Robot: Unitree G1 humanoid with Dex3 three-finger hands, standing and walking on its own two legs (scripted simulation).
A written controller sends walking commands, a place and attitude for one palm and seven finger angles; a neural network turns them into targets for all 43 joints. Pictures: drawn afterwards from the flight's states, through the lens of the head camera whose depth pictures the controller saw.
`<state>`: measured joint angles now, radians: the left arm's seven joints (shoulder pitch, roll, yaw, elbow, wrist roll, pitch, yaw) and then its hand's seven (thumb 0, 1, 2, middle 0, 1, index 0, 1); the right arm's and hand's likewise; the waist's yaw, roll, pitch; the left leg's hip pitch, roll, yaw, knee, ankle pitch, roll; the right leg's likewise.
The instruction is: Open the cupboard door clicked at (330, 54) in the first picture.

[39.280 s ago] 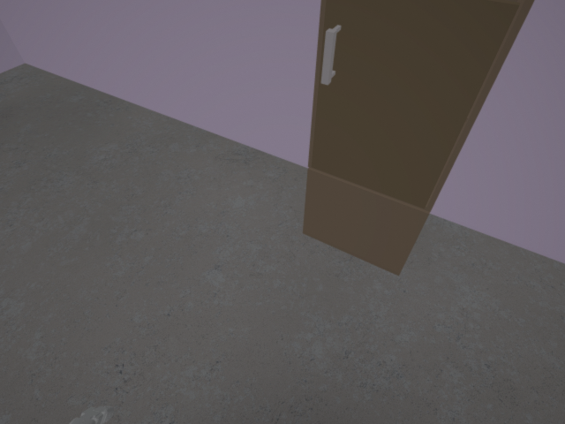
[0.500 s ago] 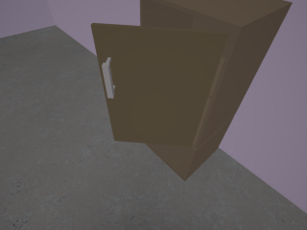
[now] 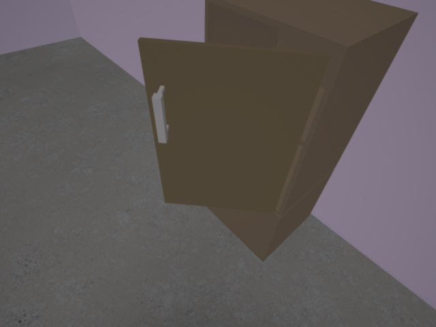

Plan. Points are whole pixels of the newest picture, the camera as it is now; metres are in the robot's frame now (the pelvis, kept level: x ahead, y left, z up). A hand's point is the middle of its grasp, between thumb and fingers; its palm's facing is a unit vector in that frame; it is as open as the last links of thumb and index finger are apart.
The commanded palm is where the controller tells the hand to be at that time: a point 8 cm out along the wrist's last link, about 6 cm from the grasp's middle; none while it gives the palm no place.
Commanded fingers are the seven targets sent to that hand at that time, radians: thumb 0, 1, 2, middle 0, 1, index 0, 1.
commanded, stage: come to a stop and stand still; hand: left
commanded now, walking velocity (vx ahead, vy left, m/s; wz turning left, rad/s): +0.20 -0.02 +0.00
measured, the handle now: (162, 114) +0.58 +0.18 +0.08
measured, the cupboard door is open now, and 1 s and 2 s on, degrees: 43 43 43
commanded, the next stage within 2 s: look again from close up in 0.98 s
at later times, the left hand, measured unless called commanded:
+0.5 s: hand out of the picture +0.02 +0.16 -0.19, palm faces +0.02 -0.99 -0.15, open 7.4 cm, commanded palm none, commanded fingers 0.00 0.90 0.90 -0.20 -0.30 -0.20 -0.30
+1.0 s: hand out of the picture +0.00 +0.19 -0.18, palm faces +0.00 -0.98 -0.18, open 7.3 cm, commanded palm none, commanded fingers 0.00 0.90 0.90 -0.20 -0.30 -0.20 -0.30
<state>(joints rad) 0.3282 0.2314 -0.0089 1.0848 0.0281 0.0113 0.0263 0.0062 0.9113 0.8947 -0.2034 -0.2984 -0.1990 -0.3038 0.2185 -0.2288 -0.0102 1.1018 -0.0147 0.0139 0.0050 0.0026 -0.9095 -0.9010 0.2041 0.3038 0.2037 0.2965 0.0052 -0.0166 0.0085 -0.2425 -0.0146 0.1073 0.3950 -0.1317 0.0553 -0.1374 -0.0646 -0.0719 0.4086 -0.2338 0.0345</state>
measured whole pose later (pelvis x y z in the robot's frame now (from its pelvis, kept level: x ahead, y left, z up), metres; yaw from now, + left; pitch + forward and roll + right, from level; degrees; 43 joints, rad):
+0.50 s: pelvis +0.03 +0.01 -0.01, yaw +0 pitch -1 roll -1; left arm 0.34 0.12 -0.01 1.09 0.02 -0.02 0.05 0.00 0.91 0.89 -0.20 -0.30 -0.20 -0.30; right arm 0.32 -0.12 0.01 1.11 -0.01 -0.02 -0.02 0.03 -0.94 -0.90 0.21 0.30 0.21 0.30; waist 0.00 -0.02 0.02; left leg -0.28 -0.03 0.11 0.53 -0.24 0.09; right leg -0.15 -0.08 -0.05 0.50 -0.32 0.06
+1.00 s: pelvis +0.02 +0.01 +0.00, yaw -1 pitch -2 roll -1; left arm 0.35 0.18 -0.01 1.08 0.03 0.00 0.04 0.01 0.91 0.89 -0.20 -0.30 -0.20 -0.30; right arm 0.24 -0.16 -0.01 1.09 -0.01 -0.01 0.00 0.00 -0.92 -0.90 0.20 0.30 0.20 0.30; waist 0.01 -0.04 0.02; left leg -0.24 -0.03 0.12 0.42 -0.16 0.08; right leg -0.14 -0.07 -0.04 0.42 -0.25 0.05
